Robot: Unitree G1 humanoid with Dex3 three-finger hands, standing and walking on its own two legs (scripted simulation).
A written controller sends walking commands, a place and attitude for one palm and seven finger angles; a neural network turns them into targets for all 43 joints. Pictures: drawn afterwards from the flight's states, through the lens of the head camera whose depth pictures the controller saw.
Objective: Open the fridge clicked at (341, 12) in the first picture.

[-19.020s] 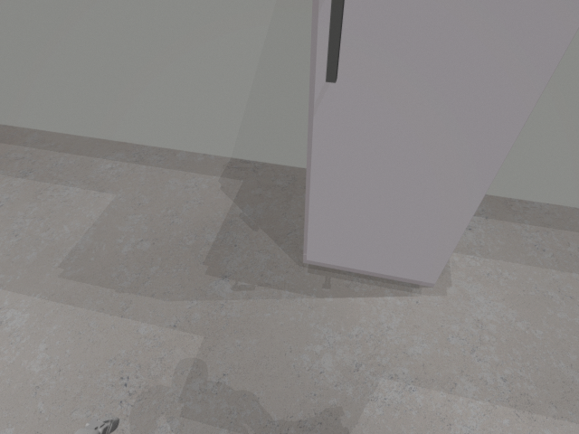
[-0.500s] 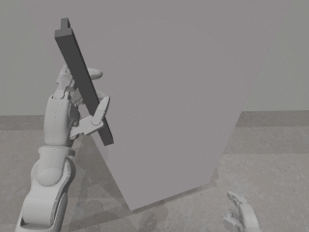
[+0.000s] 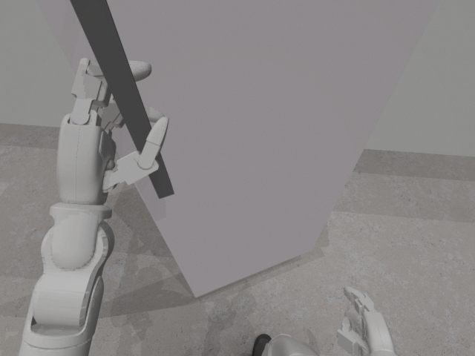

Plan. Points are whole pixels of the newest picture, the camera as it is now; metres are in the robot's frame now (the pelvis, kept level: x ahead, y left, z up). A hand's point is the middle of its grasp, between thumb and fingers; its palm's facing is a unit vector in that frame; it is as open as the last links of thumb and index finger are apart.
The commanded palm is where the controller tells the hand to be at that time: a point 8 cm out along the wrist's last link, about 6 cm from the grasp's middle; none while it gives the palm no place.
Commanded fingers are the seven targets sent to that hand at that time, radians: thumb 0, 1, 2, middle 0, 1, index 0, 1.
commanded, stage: walk backward, drawing the door open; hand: left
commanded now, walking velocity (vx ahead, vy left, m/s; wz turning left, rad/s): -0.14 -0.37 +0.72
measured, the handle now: (134, 109) +0.35 +0.11 +0.25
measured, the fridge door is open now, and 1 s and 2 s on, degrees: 28 52 66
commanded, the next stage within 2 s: stop walking and hold the door back in 1.28 s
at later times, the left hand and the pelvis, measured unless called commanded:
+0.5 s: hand (197, 194) +0.25 +0.04 +0.24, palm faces +0.40 -0.90 -0.18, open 7.3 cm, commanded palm +0.20 +0.08 +0.24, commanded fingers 0.00 0.90 0.90 -0.45 -1.40 -0.45 -1.40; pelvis +0.00 -0.19 +0.01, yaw +26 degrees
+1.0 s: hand (287, 251) +0.19 -0.04 +0.24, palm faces +0.84 -0.51 -0.20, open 6.8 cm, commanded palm +0.12 -0.03 +0.23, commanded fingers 0.00 0.90 0.90 -0.45 -1.40 -0.45 -1.40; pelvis +0.09 -0.38 +0.01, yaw +49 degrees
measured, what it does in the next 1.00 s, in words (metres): steps to the right, turning left: right foot, then left foot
